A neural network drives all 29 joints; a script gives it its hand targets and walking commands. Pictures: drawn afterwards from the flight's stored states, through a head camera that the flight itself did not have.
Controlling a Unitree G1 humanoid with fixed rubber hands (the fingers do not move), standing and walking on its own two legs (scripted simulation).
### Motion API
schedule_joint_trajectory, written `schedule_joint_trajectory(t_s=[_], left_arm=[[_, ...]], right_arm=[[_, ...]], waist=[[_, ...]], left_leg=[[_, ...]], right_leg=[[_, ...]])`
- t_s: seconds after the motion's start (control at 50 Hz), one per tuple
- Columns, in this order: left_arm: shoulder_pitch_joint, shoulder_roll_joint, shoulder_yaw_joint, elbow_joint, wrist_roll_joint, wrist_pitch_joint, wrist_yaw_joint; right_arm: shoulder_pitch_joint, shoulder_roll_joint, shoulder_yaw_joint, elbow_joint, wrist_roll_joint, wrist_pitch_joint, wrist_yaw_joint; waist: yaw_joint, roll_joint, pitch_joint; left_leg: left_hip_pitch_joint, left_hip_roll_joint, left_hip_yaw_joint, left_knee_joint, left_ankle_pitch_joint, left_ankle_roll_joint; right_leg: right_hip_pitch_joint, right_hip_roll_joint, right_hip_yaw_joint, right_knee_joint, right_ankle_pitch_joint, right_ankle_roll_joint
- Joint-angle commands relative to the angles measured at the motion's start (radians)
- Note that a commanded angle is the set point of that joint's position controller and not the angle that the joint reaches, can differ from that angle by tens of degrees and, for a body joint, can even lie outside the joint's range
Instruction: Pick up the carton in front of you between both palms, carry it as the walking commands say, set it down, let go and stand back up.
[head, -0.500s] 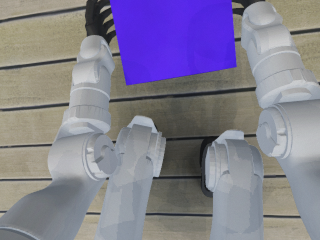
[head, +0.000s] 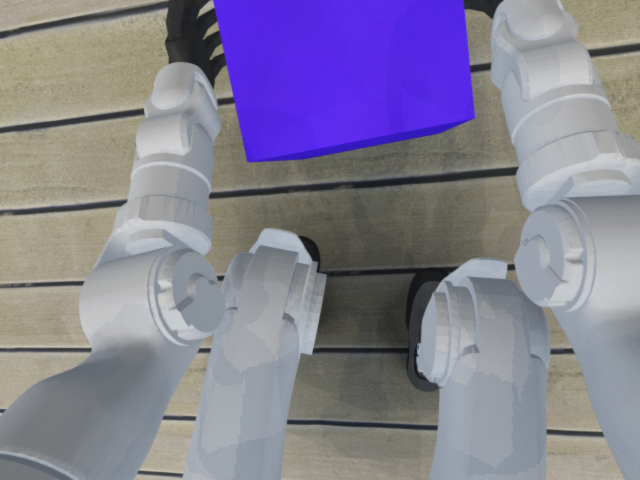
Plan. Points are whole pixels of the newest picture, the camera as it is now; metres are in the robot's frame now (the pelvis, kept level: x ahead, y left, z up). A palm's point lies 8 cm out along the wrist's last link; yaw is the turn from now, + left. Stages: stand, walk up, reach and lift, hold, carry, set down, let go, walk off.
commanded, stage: set down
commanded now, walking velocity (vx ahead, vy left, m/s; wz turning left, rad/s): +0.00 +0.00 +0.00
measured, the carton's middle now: (349, 58) +0.52 +0.04 -0.25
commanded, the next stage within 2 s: let go in 1.28 s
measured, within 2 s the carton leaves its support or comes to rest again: neither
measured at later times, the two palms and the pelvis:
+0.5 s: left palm (143, 58) +0.49 +0.22 -0.12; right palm out of the picture +0.57 -0.15 -0.12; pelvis +0.00 +0.01 +0.02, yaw +1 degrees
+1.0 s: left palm out of the picture +0.48 +0.23 +0.04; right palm out of the picture +0.57 -0.16 +0.03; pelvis +0.02 +0.01 +0.15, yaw +0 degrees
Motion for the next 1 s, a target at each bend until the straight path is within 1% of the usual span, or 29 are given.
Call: schedule_joint_trajectory(t_s=[0.0,0.02,0.04,0.06,0.08,0.1,0.16,0.2,0.22,0.24,0.26,0.28,0.3,0.34,0.52,0.58,0.6,0.64,0.66,0.68,0.74,0.76,0.78,0.8,0.82,0.84,0.86,0.9,0.98], left_arm=[[-0.068,0.183,-0.079,0.085,-0.098,-0.080,0.062],[-0.072,0.231,-0.091,0.010,-0.148,-0.104,0.071],[-0.082,0.222,-0.125,0.050,-0.180,-0.109,0.074],[-0.142,0.280,-0.115,0.034,-0.187,-0.123,0.081],[-0.180,0.256,-0.199,0.025,-0.262,-0.124,0.078],[-0.183,0.272,-0.212,0.029,-0.299,-0.131,0.085],[-0.157,0.254,-0.262,0.094,-0.342,-0.127,0.082],[-0.223,0.230,-0.341,-0.039,-0.395,-0.125,0.089],[-0.141,0.263,-0.322,0.004,-0.378,-0.127,0.098],[-0.183,0.277,-0.354,-0.072,-0.411,-0.126,0.102],[-0.139,0.297,-0.313,-0.098,-0.405,-0.118,0.113],[-0.083,0.257,-0.363,-0.087,-0.411,-0.099,0.127],[-0.117,0.282,-0.358,-0.157,-0.432,-0.094,0.137],[-0.102,0.233,-0.394,-0.267,-0.472,-0.063,0.157],[0.010,0.213,-0.264,-0.206,-0.307,-0.011,0.165],[-0.017,0.153,-0.292,-0.248,-0.290,0.000,0.162],[-0.040,0.165,-0.275,-0.271,-0.268,-0.002,0.165],[-0.005,0.143,-0.273,-0.262,-0.257,0.014,0.165],[-0.006,0.119,-0.268,-0.280,-0.268,0.016,0.159],[0.068,0.127,-0.271,-0.288,-0.290,0.016,0.153],[-0.016,0.173,-0.276,-0.377,-0.241,0.027,0.162],[0.056,0.146,-0.250,-0.295,-0.265,0.040,0.156],[0.045,0.131,-0.271,-0.318,-0.298,0.041,0.148],[0.108,0.109,-0.261,-0.298,-0.268,0.036,0.144],[0.142,0.136,-0.263,-0.300,-0.291,0.037,0.138],[0.107,0.160,-0.240,-0.359,-0.254,0.037,0.136],[0.106,0.164,-0.213,-0.336,-0.260,0.035,0.136],[0.126,0.165,-0.244,-0.435,-0.271,0.030,0.132],[0.169,0.161,-0.238,-0.397,-0.251,0.050,0.112]], right_arm=[[-0.199,-0.172,0.163,-0.113,0.177,-0.056,-0.041],[-0.179,-0.193,0.181,-0.103,0.202,-0.060,-0.059],[-0.204,-0.233,0.207,-0.080,0.229,-0.068,-0.054],[-0.301,-0.164,0.248,-0.163,0.268,-0.055,-0.050],[-0.301,-0.243,0.192,-0.174,0.267,-0.061,-0.051],[-0.381,-0.199,0.293,-0.184,0.321,-0.064,-0.046],[-0.290,-0.208,0.317,-0.144,0.372,-0.057,-0.031],[-0.306,-0.214,0.301,-0.188,0.376,-0.054,-0.030],[-0.298,-0.241,0.306,-0.157,0.391,-0.048,-0.029],[-0.260,-0.217,0.305,-0.240,0.413,-0.046,-0.030],[-0.300,-0.268,0.324,-0.312,0.404,-0.048,-0.032],[-0.255,-0.321,0.264,-0.226,0.355,-0.041,-0.041],[-0.277,-0.327,0.258,-0.289,0.354,-0.029,-0.040],[-0.262,-0.348,0.222,-0.358,0.354,-0.013,-0.042],[-0.109,-0.200,0.206,-0.227,0.298,0.041,-0.001],[-0.101,-0.239,0.098,-0.216,0.252,0.038,0.006],[-0.132,-0.237,0.090,-0.223,0.241,0.036,0.005],[-0.072,-0.213,0.096,-0.167,0.238,0.045,0.012],[-0.134,-0.249,0.104,-0.223,0.235,0.041,0.016],[-0.121,-0.267,0.062,-0.270,0.192,0.035,0.013],[-0.142,-0.278,0.044,-0.282,0.205,0.044,0.023],[-0.112,-0.260,0.088,-0.292,0.185,0.057,0.015],[-0.099,-0.225,0.085,-0.280,0.202,0.063,0.018],[-0.090,-0.271,0.096,-0.328,0.192,0.056,0.023],[-0.033,-0.191,0.119,-0.243,0.202,0.062,0.026],[-0.112,-0.273,0.074,-0.342,0.211,0.061,0.028],[-0.053,-0.194,0.126,-0.307,0.205,0.071,0.032],[-0.032,-0.258,0.042,-0.375,0.199,0.062,0.031],[-0.029,-0.195,0.076,-0.406,0.184,0.083,0.040]], waist=[[0.070,-0.117,-0.871],[0.039,-0.141,-0.926],[0.083,-0.112,-0.944],[0.108,-0.206,-0.903],[0.028,-0.160,-0.944],[0.096,-0.220,-0.988],[0.078,-0.195,-0.966],[0.020,-0.158,-1.095],[0.100,-0.159,-1.127],[0.040,-0.139,-1.196],[0.104,-0.192,-1.313],[-0.005,-0.157,-1.354],[0.031,-0.166,-1.396],[0.001,-0.155,-1.539],[0.064,-0.232,-1.190],[0.016,-0.146,-1.154],[0.074,-0.112,-1.198],[0.035,-0.079,-1.151],[0.078,-0.099,-1.248],[0.035,-0.166,-1.256],[0.009,-0.108,-1.404],[0.046,-0.165,-1.346],[0.009,-0.199,-1.316],[0.057,-0.155,-1.388],[0.019,-0.274,-1.363],[0.096,-0.135,-1.345],[0.063,-0.241,-1.394],[0.042,-0.167,-1.465],[0.080,-0.200,-1.432]], left_leg=[[0.371,0.027,0.122,-0.079,0.300,0.012],[0.348,0.037,0.110,-0.065,0.343,0.013],[0.305,0.038,0.141,-0.076,0.327,0.007],[0.291,0.051,0.124,-0.061,0.336,0.024],[0.312,0.059,0.095,-0.069,0.326,0.025],[0.346,0.062,0.108,-0.085,0.303,0.039],[0.336,0.066,0.105,-0.074,0.304,0.052],[0.439,0.067,0.108,-0.098,0.346,0.040],[0.516,0.066,0.110,-0.102,0.395,0.040],[0.519,0.068,0.125,-0.100,0.398,0.036],[0.606,0.059,0.121,-0.118,0.443,0.051],[0.589,0.062,0.097,-0.115,0.448,0.037],[0.584,0.047,0.098,-0.123,0.447,0.033],[0.777,0.019,0.105,-0.142,0.508,0.047],[0.581,0.012,0.122,-0.305,0.279,0.066],[0.649,0.020,0.114,-0.373,0.245,0.056],[0.667,0.015,0.113,-0.373,0.304,0.056],[0.741,0.009,0.103,-0.456,0.250,0.050],[0.769,0.005,0.123,-0.448,0.343,0.049],[0.730,0.007,0.123,-0.454,0.324,0.044],[0.823,-0.004,0.113,-0.487,0.340,0.042],[0.762,-0.003,0.125,-0.521,0.374,0.043],[0.720,-0.003,0.125,-0.546,0.332,0.047],[0.761,-0.006,0.134,-0.536,0.376,0.038],[0.746,-0.013,0.127,-0.582,0.369,0.048],[0.762,0.000,0.130,-0.575,0.318,0.047],[0.827,-0.012,0.123,-0.608,0.412,0.059],[0.862,-0.006,0.121,-0.632,0.429,0.050],[0.858,-0.009,0.141,-0.702,0.461,0.064]], right_leg=[[0.486,-0.036,0.036,-0.230,0.277,0.033],[0.509,-0.061,0.062,-0.216,0.370,0.029],[0.540,-0.049,0.077,-0.234,0.356,0.018],[0.505,-0.071,0.097,-0.232,0.328,0.031],[0.558,-0.079,0.083,-0.205,0.331,0.028],[0.585,-0.081,0.064,-0.193,0.281,0.037],[0.571,-0.086,0.083,-0.220,0.250,0.034],[0.654,-0.088,0.063,-0.211,0.308,0.033],[0.625,-0.095,0.065,-0.197,0.315,0.042],[0.708,-0.090,0.048,-0.204,0.345,0.036],[0.775,-0.090,0.022,-0.177,0.371,0.040],[0.817,-0.089,0.039,-0.167,0.425,0.024],[0.810,-0.084,0.034,-0.164,0.423,0.024],[0.825,-0.078,-0.008,-0.190,0.404,0.026],[0.710,-0.056,-0.005,-0.381,0.207,0.032],[0.601,-0.027,-0.029,-0.457,0.135,0.009],[0.603,-0.026,-0.022,-0.433,0.185,0.010],[0.528,-0.022,-0.056,-0.491,0.104,0.008],[0.616,-0.012,-0.029,-0.511,0.173,0.013],[0.676,-0.033,-0.043,-0.544,0.181,0.011],[0.778,-0.021,-0.043,-0.550,0.256,0.005],[0.817,-0.009,-0.034,-0.581,0.285,0.014],[0.837,-0.020,-0.057,-0.614,0.262,0.013],[0.877,-0.021,-0.032,-0.609,0.309,0.022],[0.919,-0.012,-0.071,-0.625,0.312,0.040],[0.889,-0.027,-0.036,-0.633,0.252,0.026],[0.941,-0.008,-0.048,-0.673,0.328,0.035],[0.976,-0.016,-0.052,-0.679,0.360,0.028],[1.100,-0.001,-0.028,-0.777,0.431,0.036]])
